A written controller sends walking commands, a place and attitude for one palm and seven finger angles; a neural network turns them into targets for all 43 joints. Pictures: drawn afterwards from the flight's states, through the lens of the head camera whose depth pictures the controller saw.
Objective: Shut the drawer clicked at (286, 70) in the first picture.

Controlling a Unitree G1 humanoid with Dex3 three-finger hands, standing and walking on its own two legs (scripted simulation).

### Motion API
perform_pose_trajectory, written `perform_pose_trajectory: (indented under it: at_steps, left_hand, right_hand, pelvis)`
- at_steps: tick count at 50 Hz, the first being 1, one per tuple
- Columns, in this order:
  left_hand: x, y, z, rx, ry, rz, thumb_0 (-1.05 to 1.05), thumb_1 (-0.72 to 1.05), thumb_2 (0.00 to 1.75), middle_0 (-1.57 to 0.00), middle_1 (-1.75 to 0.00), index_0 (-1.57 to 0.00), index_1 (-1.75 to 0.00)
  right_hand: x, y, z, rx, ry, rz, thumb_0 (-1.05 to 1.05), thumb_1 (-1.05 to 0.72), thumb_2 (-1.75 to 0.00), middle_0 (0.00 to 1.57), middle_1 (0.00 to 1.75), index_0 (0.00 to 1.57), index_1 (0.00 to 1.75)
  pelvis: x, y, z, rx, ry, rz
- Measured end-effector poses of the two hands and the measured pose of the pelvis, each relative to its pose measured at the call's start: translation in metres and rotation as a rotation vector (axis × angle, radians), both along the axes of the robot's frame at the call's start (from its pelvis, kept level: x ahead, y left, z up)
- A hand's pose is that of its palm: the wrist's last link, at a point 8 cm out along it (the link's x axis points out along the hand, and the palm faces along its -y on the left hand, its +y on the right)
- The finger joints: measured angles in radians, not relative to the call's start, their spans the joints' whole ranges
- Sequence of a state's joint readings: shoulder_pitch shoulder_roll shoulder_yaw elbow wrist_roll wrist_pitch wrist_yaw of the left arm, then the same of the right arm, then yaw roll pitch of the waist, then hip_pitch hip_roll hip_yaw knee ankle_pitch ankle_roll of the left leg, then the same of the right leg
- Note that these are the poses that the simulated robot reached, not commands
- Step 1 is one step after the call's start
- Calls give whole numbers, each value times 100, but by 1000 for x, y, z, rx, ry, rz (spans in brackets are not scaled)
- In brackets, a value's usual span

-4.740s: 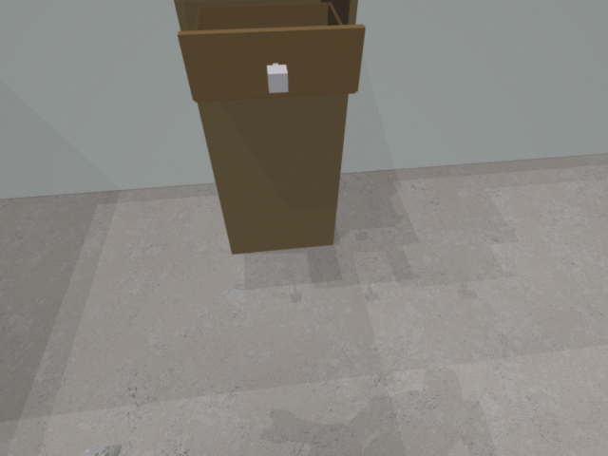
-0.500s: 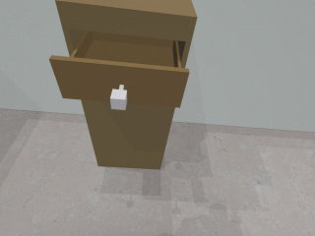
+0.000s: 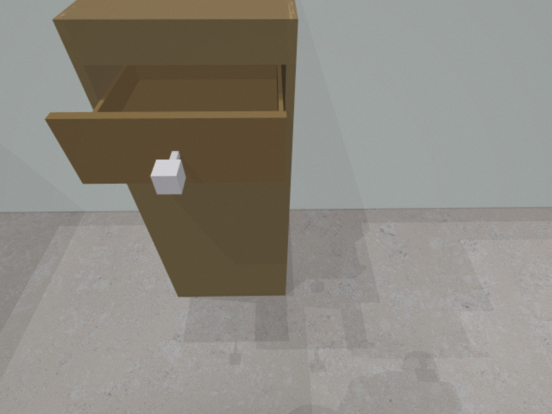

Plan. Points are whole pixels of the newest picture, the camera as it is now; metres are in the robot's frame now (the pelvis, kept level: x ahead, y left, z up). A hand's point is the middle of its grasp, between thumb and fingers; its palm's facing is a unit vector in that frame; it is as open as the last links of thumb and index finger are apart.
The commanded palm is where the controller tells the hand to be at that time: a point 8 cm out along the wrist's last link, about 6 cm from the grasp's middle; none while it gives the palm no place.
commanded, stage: come to a stop and stand still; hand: left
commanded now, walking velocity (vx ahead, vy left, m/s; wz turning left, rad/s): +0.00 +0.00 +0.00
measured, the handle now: (171, 168) +0.47 +0.20 +0.10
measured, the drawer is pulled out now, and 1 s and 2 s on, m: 0.18 0.18 0.18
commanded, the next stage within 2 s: look again from close up in 0.10 s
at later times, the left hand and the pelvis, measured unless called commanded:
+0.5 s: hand out of the picture +0.00 +0.19 -0.18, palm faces +0.04 -0.98 -0.20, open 7.4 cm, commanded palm none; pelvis -0.01 +0.02 -0.01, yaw +0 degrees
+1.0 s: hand out of the picture -0.01 +0.19 -0.18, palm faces +0.01 -0.99 -0.17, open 7.4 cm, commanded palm none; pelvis +0.01 +0.02 -0.01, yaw -1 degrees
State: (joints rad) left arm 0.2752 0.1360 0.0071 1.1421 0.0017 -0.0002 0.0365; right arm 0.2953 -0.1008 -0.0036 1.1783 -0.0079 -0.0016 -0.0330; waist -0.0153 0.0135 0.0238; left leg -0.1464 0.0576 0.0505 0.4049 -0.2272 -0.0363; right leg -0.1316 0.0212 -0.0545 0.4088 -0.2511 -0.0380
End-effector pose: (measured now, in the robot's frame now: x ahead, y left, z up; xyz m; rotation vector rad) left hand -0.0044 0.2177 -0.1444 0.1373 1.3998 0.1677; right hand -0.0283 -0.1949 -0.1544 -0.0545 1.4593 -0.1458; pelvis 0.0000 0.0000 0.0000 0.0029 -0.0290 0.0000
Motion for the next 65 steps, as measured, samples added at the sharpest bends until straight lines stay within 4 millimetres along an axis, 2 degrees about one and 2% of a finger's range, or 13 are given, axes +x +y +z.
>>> perform_pose_trajectory:
  at_steps: [12,15,19,27,33,43,51,55,58,63,65]
  left_hand:
    - [-20,-20,-3,-28,26,22,0,91,90,-20,-30,-20,-30]
    - [-23,-17,-6,-31,12,7,0,91,90,-20,-30,-20,-30]
    - [-20,-3,-9,-25,-5,3,0,91,90,-20,-30,-21,-30]
    - [-3,28,-4,12,-57,-12,0,91,90,-20,-30,-20,-30]
    - [2,39,-2,25,-54,-24,0,91,90,-20,-30,-20,-30]
    - [-2,31,-5,-2,-13,-24,0,91,90,-20,-30,-20,-30]
    - [-5,16,-11,-28,39,-19,0,91,90,-20,-30,-20,-30]
    - [-2,6,-13,-27,47,11,0,91,90,-20,-30,-20,-30]
    - [-5,0,-14,-30,48,54,0,91,90,-20,-30,-20,-30]
    - [-18,-7,-14,-60,133,96,0,91,90,-20,-30,-20,-30]
    - [-20,-6,-20,-79,179,97,0,91,90,-20,-30,-20,-30]
  right_hand:
    - [23,-26,4,-50,-44,42,1,-91,-90,20,30,20,30]
    - [31,-28,2,-66,-96,42,1,-92,-90,20,30,20,30]
    - [37,-19,1,-71,-145,53,1,-92,-90,20,30,20,30]
    - [27,-2,0,-52,-128,74,2,-94,-89,20,30,20,30]
    - [14,9,0,-32,-88,71,1,-92,-89,20,30,20,30]
    - [7,16,-1,-22,-43,58,1,-91,-89,20,30,20,30]
    - [15,3,-5,-26,-24,33,1,-91,-89,20,30,20,30]
    - [28,-9,-8,-33,-14,41,1,-91,-89,20,30,20,30]
    - [50,-16,-6,-46,-7,78,1,-91,-89,20,30,20,30]
    - [117,-21,4,-86,-99,121,2,-92,-89,20,30,20,30]
    - [145,-20,4,-109,-166,130,2,-93,-90,20,30,20,30]
  pelvis:
    - [-1,-4,-1,-10,8,1]
    - [-5,2,-5,-27,12,1]
    - [-5,11,-9,-20,1,6]
    - [-6,23,-8,-3,-1,2]
    - [-6,27,-6,2,2,-2]
    - [-3,28,-6,5,5,-7]
    - [14,18,-11,15,21,-13]
    - [29,9,-15,1,34,5]
    - [40,7,-16,-8,38,28]
    - [61,12,-13,-8,38,38]
    - [72,17,-19,-17,33,29]
